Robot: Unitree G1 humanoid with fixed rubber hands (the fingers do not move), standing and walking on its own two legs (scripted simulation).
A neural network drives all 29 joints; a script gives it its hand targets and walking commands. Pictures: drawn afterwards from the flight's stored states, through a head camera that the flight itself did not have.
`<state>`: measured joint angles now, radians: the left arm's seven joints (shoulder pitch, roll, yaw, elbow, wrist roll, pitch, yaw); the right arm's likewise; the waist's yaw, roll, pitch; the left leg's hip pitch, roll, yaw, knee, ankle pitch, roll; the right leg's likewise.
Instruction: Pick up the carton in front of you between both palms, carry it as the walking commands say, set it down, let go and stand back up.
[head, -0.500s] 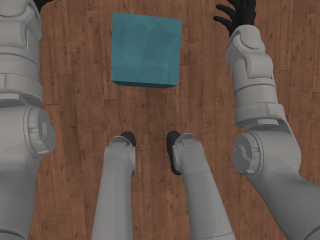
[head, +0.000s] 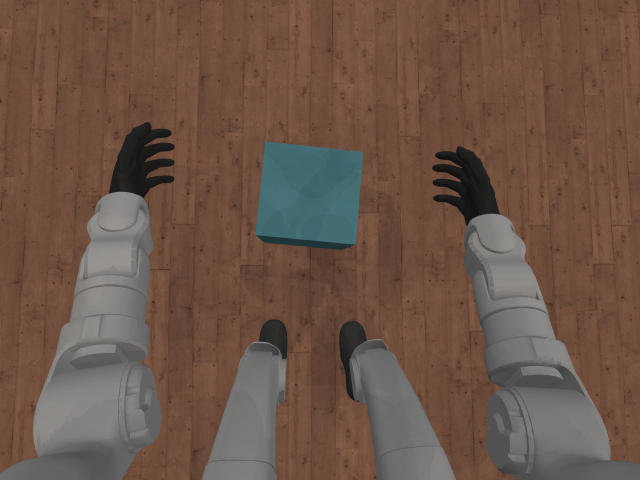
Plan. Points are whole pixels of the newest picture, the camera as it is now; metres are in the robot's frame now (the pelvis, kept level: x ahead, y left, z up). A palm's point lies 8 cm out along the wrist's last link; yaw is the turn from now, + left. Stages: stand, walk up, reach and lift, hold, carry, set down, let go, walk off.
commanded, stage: let go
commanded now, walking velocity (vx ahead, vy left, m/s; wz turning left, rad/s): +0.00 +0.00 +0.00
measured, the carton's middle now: (308, 202) +0.48 -0.01 -0.57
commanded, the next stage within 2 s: stand in 1.02 s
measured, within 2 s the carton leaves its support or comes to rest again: neither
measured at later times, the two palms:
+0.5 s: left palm (92, 341) +0.26 +0.21 -0.01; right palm (598, 360) +0.23 -0.25 +0.00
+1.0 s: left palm (76, 408) +0.21 +0.22 +0.01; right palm (610, 378) +0.22 -0.25 +0.01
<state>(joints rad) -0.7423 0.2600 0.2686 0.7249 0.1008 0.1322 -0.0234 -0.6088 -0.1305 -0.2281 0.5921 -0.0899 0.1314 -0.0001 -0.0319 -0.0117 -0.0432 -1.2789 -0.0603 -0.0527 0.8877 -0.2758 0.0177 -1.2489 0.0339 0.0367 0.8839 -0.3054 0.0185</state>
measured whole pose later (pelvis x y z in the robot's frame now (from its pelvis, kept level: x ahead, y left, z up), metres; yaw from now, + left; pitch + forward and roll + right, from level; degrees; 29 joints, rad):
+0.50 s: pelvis +0.05 -0.02 +0.07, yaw -1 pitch +10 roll +0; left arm 0.08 0.22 0.10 0.53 0.01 -0.01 -0.04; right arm 0.16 -0.19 -0.04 0.45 0.02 0.00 0.06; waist -0.04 -0.03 0.00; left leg -0.42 -0.03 -0.05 0.50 -0.26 0.00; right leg -0.41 0.04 0.06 0.52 -0.28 -0.01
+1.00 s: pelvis +0.05 -0.02 +0.08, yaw -1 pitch -6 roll +0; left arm 0.22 0.21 0.04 0.44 0.00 0.12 -0.06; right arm 0.21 -0.21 -0.03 0.40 -0.02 0.19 0.05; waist 0.00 -0.01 0.12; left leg -0.08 -0.03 -0.05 0.45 -0.27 0.01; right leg -0.07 0.04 0.06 0.46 -0.29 -0.02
